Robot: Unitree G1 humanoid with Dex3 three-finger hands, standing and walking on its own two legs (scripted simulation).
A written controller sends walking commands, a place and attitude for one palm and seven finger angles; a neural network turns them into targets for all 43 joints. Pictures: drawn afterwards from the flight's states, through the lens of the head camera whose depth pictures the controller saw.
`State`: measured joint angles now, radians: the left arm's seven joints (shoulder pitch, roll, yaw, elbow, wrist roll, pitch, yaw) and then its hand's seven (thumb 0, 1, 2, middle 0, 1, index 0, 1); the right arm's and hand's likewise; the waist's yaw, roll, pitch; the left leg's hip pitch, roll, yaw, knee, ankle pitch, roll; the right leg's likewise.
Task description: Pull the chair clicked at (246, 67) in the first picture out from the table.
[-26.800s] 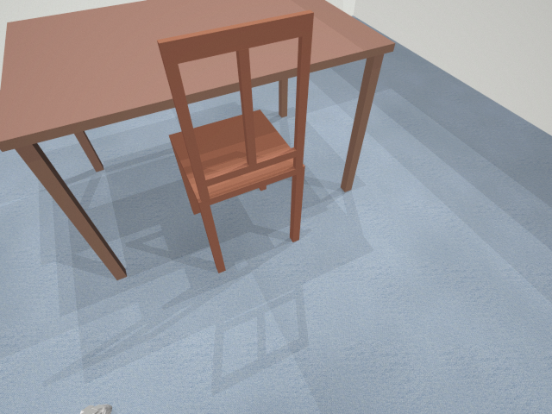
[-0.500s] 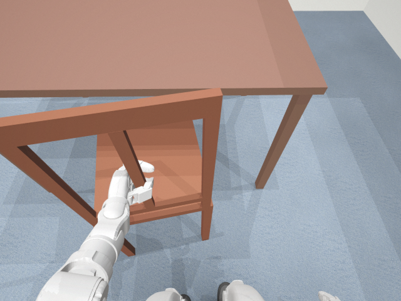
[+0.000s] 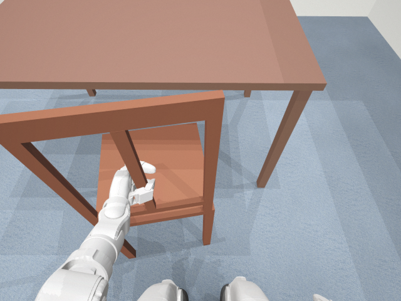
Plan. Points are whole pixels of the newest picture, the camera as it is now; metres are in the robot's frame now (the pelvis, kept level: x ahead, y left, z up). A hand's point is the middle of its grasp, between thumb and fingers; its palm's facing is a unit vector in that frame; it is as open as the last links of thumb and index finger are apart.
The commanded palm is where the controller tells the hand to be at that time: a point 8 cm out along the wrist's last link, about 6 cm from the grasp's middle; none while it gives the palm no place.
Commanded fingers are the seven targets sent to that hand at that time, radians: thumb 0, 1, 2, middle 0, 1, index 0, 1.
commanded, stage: step backward, pulling the chair out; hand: left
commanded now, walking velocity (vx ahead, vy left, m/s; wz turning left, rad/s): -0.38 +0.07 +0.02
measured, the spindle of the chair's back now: (139, 177) +0.37 +0.16 -0.03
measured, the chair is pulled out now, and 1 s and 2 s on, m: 0.18 0.24 0.26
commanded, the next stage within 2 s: none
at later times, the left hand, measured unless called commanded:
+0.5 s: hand (141, 207) +0.31 +0.15 -0.05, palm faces -0.06 -0.98 -0.18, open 5.6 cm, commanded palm +0.31 +0.20 -0.04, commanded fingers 0.00 0.90 0.90 -0.50 -1.45 -0.50 -1.45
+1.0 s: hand (138, 217) +0.29 +0.15 -0.05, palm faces -0.04 -0.98 -0.21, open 5.7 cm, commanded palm +0.28 +0.20 -0.04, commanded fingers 0.00 0.90 0.90 -0.50 -1.45 -0.50 -1.45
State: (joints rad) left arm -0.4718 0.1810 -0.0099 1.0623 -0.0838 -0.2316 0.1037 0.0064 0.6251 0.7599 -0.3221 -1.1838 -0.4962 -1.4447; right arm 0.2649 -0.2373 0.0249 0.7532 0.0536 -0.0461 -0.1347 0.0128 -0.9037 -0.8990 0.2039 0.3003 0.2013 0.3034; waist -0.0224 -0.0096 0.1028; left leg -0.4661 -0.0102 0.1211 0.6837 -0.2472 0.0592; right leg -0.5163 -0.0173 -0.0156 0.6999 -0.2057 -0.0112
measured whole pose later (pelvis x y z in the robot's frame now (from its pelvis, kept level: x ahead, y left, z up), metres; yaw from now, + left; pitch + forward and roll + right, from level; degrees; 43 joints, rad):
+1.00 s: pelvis -0.08 +0.04 +0.00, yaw +0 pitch +3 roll +2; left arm -0.51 0.16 0.01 1.07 -0.02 -0.24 0.10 0.01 0.58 0.79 -0.33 -1.23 -0.50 -1.44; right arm 0.27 -0.23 -0.02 0.77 0.03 -0.01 -0.13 0.01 -0.90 -0.90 0.20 0.30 0.20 0.30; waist -0.07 -0.01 0.10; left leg -0.39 0.06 0.07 0.70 -0.37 -0.05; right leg -0.57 -0.08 -0.01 0.63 -0.11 0.02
